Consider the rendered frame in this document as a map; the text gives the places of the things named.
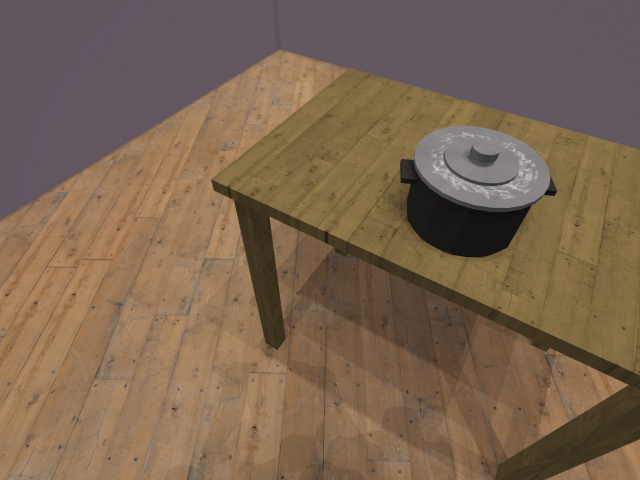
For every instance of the knob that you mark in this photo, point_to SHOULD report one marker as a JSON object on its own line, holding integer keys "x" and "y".
{"x": 485, "y": 151}

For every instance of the lid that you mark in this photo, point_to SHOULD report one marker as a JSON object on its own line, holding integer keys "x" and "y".
{"x": 516, "y": 180}

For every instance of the pot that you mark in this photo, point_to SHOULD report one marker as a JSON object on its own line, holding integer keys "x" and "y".
{"x": 454, "y": 228}

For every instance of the table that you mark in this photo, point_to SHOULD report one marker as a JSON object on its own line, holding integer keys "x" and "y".
{"x": 569, "y": 279}

